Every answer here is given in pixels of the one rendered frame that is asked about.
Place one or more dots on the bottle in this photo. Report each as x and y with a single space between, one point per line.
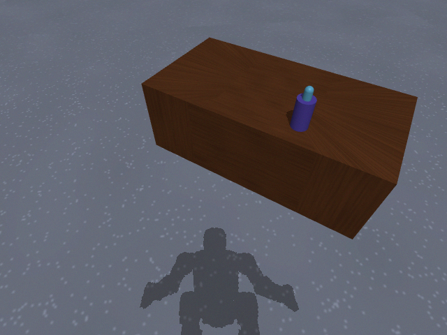
303 110

